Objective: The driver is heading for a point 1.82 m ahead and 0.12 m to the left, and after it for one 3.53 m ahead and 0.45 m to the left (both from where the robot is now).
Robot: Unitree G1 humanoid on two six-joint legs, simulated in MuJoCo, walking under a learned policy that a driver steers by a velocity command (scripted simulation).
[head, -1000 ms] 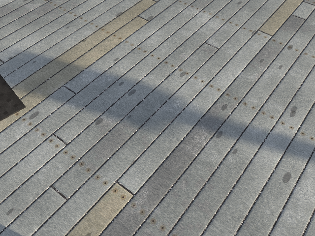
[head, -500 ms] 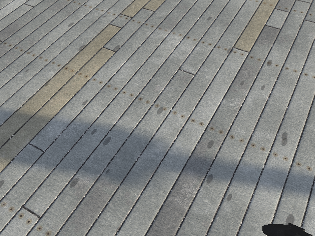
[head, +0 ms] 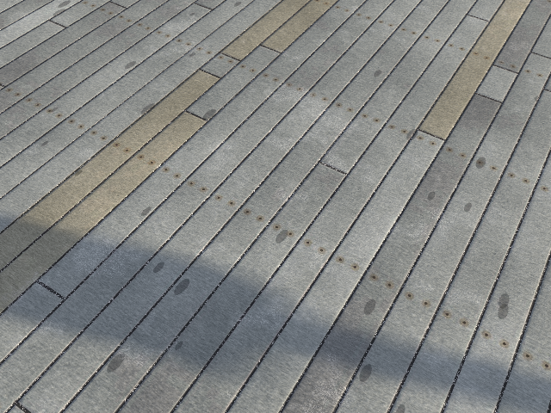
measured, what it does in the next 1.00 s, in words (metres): steps on the spot, turning left: right foot, then left foot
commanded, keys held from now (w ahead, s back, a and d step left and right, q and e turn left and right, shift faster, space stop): q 0.26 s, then no key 0.74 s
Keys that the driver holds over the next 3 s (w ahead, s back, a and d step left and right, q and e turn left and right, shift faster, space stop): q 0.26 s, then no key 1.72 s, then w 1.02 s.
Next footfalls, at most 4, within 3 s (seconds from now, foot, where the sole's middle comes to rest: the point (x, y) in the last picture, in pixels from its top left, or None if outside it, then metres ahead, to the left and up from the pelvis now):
0.10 right None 0.05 -0.11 -0.78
0.54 left None -0.02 0.09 -0.78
0.84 right None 0.04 -0.13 -0.78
2.70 right None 0.39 0.03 -0.78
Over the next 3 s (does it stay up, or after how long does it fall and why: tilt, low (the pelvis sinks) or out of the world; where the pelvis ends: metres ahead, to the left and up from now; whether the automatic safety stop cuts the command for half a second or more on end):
stays up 0.38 0.08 0.01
